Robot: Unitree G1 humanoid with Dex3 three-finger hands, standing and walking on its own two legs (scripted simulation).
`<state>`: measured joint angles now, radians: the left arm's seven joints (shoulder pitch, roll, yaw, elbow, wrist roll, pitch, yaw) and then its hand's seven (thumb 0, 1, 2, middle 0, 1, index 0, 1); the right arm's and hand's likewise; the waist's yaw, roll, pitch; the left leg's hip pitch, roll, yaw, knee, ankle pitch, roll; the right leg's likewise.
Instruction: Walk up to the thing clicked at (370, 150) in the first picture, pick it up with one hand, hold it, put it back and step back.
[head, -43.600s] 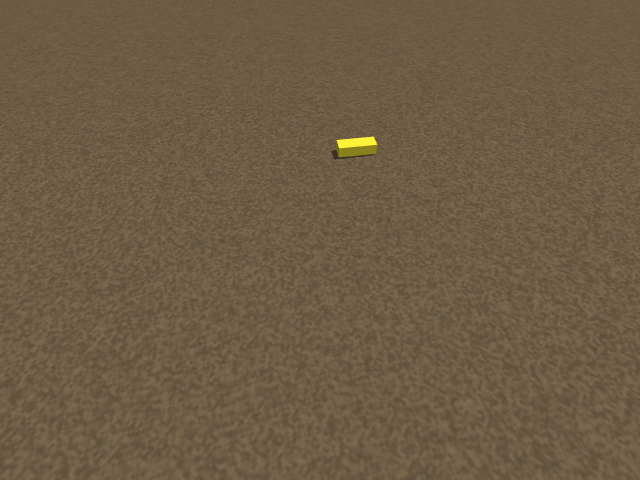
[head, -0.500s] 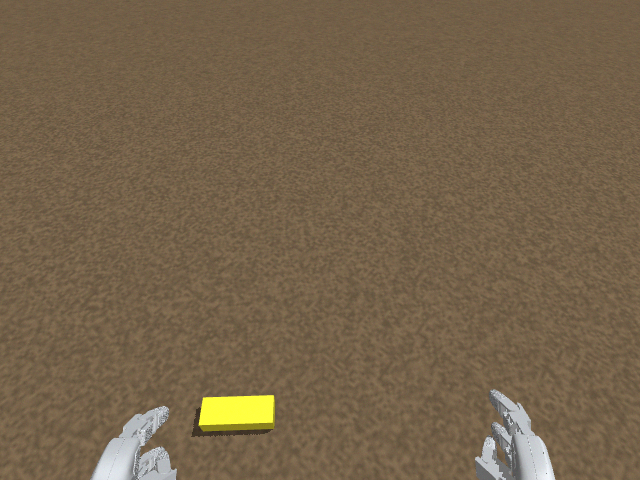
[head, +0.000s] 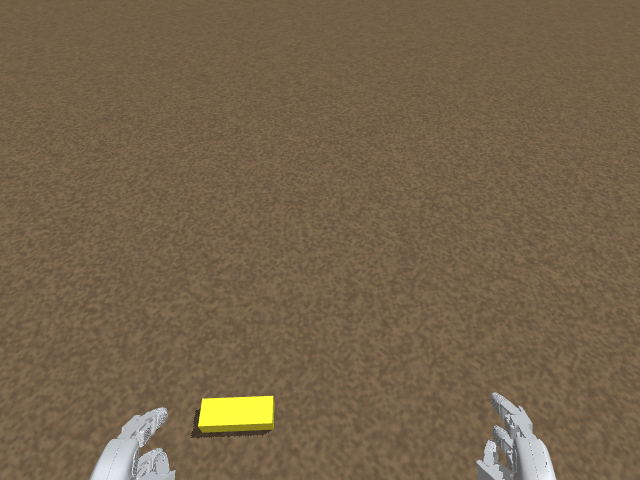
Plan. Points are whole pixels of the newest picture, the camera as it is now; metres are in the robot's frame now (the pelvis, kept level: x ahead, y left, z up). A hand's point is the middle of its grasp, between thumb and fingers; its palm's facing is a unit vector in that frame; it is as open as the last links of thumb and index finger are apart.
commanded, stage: home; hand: left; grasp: from above
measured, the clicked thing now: (238, 414) +0.44 +0.23 -0.68
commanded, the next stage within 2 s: stand in 0.24 s
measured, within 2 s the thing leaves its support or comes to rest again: neither
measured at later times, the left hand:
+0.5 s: hand out of the picture +0.15 +0.21 -0.09, palm faces +0.00 -0.94 -0.33, open 7.4 cm
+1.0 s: hand out of the picture +0.04 +0.24 -0.10, palm faces +0.05 -0.94 -0.33, open 7.4 cm
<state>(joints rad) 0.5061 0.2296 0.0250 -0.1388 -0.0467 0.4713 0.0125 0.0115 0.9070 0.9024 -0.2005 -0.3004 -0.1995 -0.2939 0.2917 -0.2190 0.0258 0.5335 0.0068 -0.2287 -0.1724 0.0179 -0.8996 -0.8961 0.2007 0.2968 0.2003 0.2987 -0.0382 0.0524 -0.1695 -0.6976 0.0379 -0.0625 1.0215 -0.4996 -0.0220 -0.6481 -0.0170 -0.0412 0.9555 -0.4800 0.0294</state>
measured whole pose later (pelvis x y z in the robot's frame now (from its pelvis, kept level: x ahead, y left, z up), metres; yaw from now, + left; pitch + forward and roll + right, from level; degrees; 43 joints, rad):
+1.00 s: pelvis -0.01 +0.00 +0.06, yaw +1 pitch -4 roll +0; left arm 0.21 0.28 0.03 1.05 0.03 0.02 0.03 0.01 0.91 0.90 -0.20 -0.30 -0.20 -0.30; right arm 0.17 -0.28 -0.03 1.05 -0.03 0.00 -0.02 0.01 -0.90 -0.90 0.20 0.30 0.20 0.30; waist 0.02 0.02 0.05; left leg -0.17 0.00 -0.03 0.49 -0.25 -0.01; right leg -0.15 -0.06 -0.03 0.48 -0.26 0.04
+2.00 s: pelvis +0.00 -0.01 +0.07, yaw +0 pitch -3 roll +0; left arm 0.11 0.31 0.03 1.15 0.02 0.00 0.01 0.00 0.91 0.90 -0.20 -0.30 -0.20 -0.30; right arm 0.12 -0.32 -0.01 1.14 -0.02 -0.01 -0.01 0.01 -0.90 -0.90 0.20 0.30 0.20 0.30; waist 0.01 0.02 0.06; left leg -0.11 0.02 -0.03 0.34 -0.19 -0.03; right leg -0.09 -0.03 -0.03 0.34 -0.20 0.02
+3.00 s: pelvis -0.02 -0.01 +0.06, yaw +1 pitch -2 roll -1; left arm 0.09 0.35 0.06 1.06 0.00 0.01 0.00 0.00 0.91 0.90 -0.20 -0.30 -0.20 -0.30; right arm 0.08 -0.37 -0.03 1.07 0.00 0.03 0.01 0.01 -0.90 -0.90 0.20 0.30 0.20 0.30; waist -0.01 0.03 0.14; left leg -0.25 0.03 -0.04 0.53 -0.22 0.00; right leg -0.19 -0.03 -0.04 0.44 -0.21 0.01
